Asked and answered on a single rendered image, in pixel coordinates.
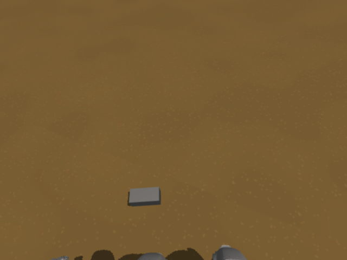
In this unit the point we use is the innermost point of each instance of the carton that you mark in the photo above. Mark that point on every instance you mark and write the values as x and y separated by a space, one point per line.
144 196

